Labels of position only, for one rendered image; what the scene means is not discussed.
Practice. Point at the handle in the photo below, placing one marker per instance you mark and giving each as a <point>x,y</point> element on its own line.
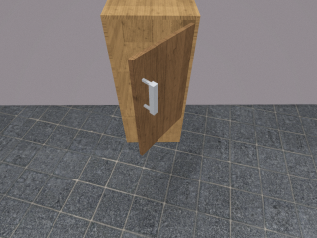
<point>153,97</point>

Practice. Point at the cupboard door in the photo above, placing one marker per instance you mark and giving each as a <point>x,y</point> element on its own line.
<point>166,63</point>

